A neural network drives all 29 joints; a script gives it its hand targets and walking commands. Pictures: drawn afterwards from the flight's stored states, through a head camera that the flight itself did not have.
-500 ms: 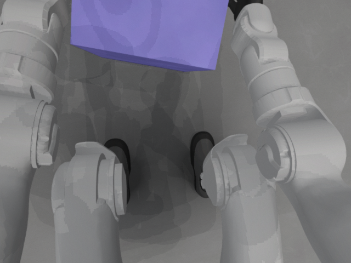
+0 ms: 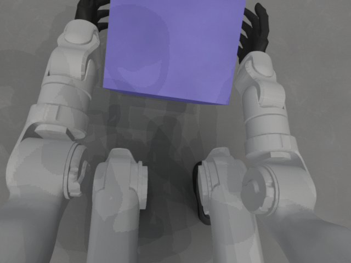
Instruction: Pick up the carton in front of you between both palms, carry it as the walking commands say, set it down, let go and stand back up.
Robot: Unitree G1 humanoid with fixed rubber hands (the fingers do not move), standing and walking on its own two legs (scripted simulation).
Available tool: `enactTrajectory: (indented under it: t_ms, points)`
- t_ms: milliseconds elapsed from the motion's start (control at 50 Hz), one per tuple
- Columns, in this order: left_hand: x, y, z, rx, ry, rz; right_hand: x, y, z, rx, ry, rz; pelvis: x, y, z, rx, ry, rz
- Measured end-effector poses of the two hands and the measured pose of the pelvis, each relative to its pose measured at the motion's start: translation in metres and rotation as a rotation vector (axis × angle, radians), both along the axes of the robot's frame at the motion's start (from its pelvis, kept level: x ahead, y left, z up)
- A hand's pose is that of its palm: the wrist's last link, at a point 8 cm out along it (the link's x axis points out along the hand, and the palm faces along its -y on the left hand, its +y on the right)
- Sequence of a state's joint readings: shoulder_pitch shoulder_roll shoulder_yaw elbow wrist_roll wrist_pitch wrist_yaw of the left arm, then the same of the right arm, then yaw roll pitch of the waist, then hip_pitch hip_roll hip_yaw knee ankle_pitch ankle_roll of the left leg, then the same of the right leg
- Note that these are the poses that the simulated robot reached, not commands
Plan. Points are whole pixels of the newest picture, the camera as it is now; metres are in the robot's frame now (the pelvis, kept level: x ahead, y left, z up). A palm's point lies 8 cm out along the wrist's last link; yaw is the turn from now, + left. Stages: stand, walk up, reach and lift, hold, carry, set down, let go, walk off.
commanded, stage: reach and lift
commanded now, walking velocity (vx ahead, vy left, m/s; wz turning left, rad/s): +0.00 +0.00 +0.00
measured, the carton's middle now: (170, 52) +0.53 +0.02 -0.19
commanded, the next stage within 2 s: none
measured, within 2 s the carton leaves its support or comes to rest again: neither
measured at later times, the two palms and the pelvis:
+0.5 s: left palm out of the picture +0.49 +0.17 +0.06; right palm (328, 35) +0.48 -0.13 +0.07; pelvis +0.00 -0.01 +0.12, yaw +2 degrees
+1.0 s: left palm out of the picture +0.44 +0.16 +0.22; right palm out of the picture +0.44 -0.14 +0.23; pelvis +0.05 -0.01 +0.26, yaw +3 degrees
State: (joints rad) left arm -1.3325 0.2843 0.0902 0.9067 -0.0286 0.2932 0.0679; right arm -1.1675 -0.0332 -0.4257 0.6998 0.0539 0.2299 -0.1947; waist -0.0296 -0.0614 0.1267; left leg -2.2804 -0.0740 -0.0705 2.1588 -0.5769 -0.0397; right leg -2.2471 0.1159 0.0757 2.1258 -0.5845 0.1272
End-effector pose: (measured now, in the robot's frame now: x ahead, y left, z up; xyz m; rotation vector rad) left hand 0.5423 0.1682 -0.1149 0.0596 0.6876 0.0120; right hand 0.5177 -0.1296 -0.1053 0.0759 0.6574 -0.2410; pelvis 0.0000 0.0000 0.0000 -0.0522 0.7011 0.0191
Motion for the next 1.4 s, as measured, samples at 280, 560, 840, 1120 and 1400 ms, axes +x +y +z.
enactTrajectory:
  t_ms: [280, 560, 840, 1120, 1400]
  points:
    - [-0.036, 0.001, 0.122, 0.001, 0.028, 0.050, -0.030, 0.000, 0.115, -0.004, 0.025, 0.033, -0.013, -0.007, 0.076, 0.008, 0.047, 0.029]
    - [-0.057, 0.000, 0.192, -0.016, 0.008, 0.094, -0.039, -0.001, 0.189, -0.007, 0.004, 0.059, 0.002, -0.010, 0.135, 0.023, 0.038, 0.022]
    - [-0.086, -0.003, 0.285, -0.030, 0.017, 0.128, -0.061, -0.004, 0.283, -0.001, 0.012, 0.077, 0.031, -0.009, 0.213, 0.033, -0.079, 0.030]
    - [-0.117, -0.006, 0.371, -0.032, 0.014, 0.160, -0.083, -0.007, 0.369, -0.002, 0.009, 0.103, 0.061, -0.010, 0.292, 0.050, -0.242, 0.036]
    - [-0.145, -0.009, 0.454, -0.029, 0.008, 0.183, -0.104, -0.009, 0.452, -0.007, 0.005, 0.132, 0.091, -0.011, 0.360, 0.066, -0.462, 0.041]
